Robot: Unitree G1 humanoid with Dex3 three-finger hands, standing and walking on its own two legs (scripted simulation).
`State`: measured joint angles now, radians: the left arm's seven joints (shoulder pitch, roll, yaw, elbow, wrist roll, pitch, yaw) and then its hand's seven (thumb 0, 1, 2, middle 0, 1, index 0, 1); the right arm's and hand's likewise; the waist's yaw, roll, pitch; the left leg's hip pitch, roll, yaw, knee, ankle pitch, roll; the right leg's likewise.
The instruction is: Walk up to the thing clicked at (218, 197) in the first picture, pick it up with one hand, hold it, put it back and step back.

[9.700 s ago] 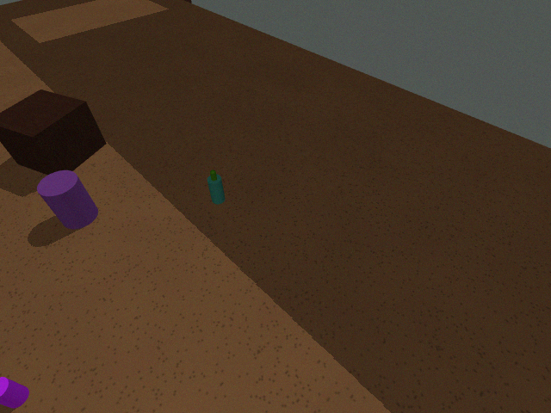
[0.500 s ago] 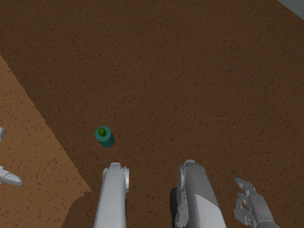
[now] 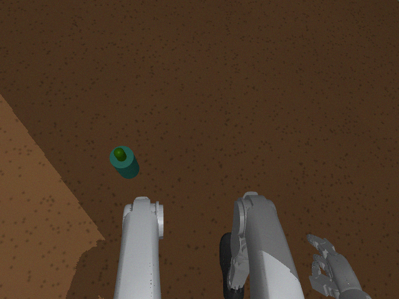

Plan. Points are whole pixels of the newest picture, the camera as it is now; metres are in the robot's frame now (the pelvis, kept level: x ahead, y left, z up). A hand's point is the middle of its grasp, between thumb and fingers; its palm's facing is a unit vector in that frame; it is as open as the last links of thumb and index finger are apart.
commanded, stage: go down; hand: left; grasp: from the side
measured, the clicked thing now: (124, 161) +0.46 +0.21 -0.34
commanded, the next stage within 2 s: approach in 0.80 s
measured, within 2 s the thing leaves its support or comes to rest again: neither
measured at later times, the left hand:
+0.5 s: hand out of the picture +0.37 +0.40 -0.03, palm faces +0.15 -0.98 -0.10, open 17.4 cm
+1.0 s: hand out of the picture +0.39 +0.41 -0.05, palm faces +0.16 -0.98 -0.09, open 17.4 cm
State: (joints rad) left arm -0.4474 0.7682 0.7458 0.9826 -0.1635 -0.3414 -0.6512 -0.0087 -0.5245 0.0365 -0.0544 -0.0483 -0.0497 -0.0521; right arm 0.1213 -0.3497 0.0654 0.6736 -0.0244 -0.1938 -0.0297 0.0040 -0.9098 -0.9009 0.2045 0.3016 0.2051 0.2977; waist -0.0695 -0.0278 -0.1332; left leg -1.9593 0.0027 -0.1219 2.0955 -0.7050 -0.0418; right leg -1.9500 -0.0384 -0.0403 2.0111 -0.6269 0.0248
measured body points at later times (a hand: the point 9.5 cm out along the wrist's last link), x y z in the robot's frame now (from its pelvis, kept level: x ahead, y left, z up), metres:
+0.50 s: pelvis -0.01 +0.01 -0.03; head +0.19 +0.07 +0.37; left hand +0.36 +0.45 -0.03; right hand +0.14 -0.27 -0.13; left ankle +0.08 +0.13 -0.40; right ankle +0.11 -0.13 -0.40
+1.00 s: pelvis -0.01 +0.01 -0.06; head +0.20 +0.07 +0.34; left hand +0.37 +0.46 -0.04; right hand +0.13 -0.28 -0.16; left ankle +0.08 +0.13 -0.40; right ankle +0.11 -0.13 -0.40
